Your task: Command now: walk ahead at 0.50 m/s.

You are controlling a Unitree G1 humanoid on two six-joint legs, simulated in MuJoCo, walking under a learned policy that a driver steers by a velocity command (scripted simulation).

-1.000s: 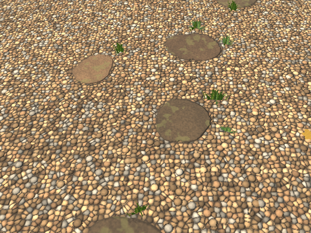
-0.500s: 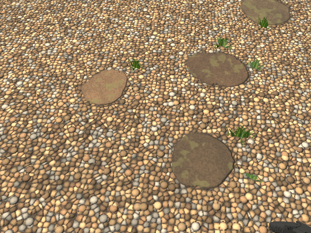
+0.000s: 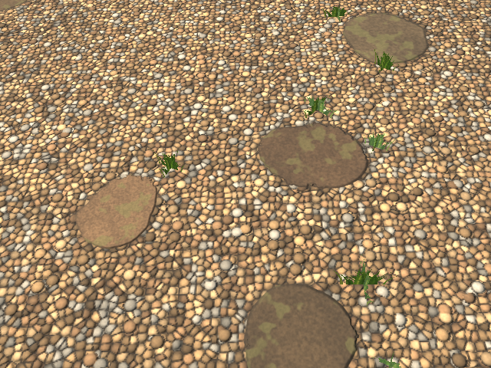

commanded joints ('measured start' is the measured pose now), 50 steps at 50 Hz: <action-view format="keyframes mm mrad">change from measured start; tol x32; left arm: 1 236 164 47 9 1 5 12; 25 414 9 -2 107 6 12 39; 44 -50 31 27 -51 3 35 -11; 50 312 251 116 -14 5 43 7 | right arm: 1 -67 -130 -19 -111 25 -52 6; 19 -408 -50 -2 -204 1 -33 38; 25 88 -256 -76 -69 -12 -26 28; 50 -107 -117 -36 -66 -24 21 -48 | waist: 1 128 -112 -161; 20 99 -80 35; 25 -33 317 -403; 42 -15 19 69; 50 161 -110 -220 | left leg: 1 -579 70 -47 355 39 27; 20 -414 75 17 -403 444 24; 23 28 30 61 -427 420 93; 25 584 400 -634 -551 171 302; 40 76 217 146 -820 547 140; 48 248 245 233 -377 1205 73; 50 -35 125 248 116 644 -29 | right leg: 1 607 -315 506 -284 -166 -193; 16 392 -210 109 -437 137 -150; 23 440 -178 49 0 516 -62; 26 -257 12 173 713 -437 7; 45 -154 -53 -19 44 175 14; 48 43 32 -63 16 51 -40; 50 477 -89 159 -76 544 -135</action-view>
